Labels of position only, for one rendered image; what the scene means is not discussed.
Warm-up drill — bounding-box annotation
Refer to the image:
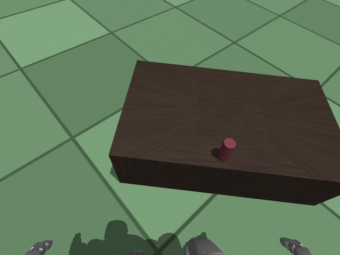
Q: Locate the can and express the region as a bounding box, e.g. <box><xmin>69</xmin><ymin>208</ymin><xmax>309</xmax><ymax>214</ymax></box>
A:
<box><xmin>217</xmin><ymin>138</ymin><xmax>236</xmax><ymax>162</ymax></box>

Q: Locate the left robot hand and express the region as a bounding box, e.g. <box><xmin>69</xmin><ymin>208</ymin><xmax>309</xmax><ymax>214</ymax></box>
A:
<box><xmin>25</xmin><ymin>240</ymin><xmax>53</xmax><ymax>255</ymax></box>

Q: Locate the right robot hand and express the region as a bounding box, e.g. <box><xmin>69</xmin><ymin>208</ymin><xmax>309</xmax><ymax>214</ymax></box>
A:
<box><xmin>280</xmin><ymin>237</ymin><xmax>313</xmax><ymax>255</ymax></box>

